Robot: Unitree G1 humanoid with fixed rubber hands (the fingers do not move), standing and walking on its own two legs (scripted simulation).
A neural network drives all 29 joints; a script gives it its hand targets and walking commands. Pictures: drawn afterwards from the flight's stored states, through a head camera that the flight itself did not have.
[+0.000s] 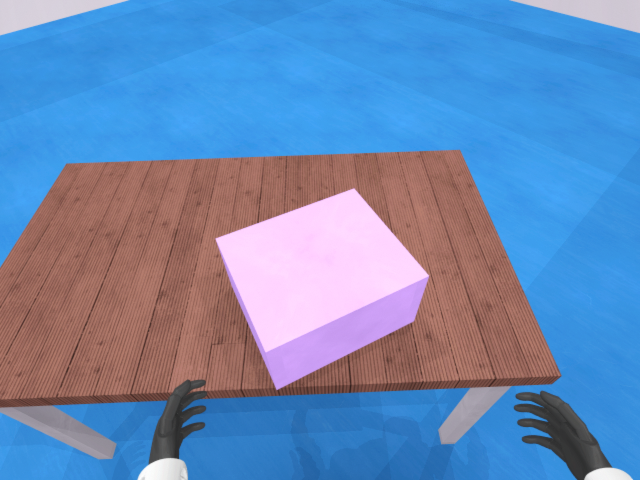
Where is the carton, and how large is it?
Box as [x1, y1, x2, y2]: [216, 189, 428, 389]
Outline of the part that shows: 354,189 348,190 216,238 232,287 276,389 413,321 428,275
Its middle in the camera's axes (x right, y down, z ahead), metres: -0.01 +0.07 +0.70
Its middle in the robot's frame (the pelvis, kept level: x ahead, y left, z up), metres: +0.46 +0.04 -0.11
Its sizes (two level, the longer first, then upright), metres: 0.284 0.241 0.148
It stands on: a table, 0.59 m high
